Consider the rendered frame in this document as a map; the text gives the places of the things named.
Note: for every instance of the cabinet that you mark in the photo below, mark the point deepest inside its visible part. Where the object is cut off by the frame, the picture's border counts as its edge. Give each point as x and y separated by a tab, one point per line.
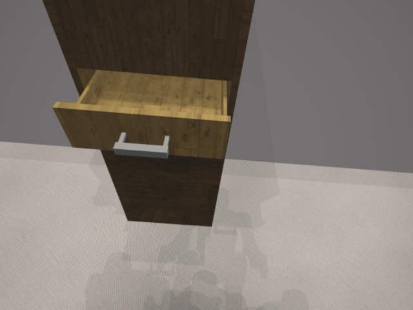
203	39

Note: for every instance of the handle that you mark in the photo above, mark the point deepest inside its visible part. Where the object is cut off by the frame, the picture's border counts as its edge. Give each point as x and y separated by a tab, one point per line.
134	149

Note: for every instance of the drawer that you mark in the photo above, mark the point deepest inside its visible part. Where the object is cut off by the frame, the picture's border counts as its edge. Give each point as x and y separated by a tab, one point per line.
192	111

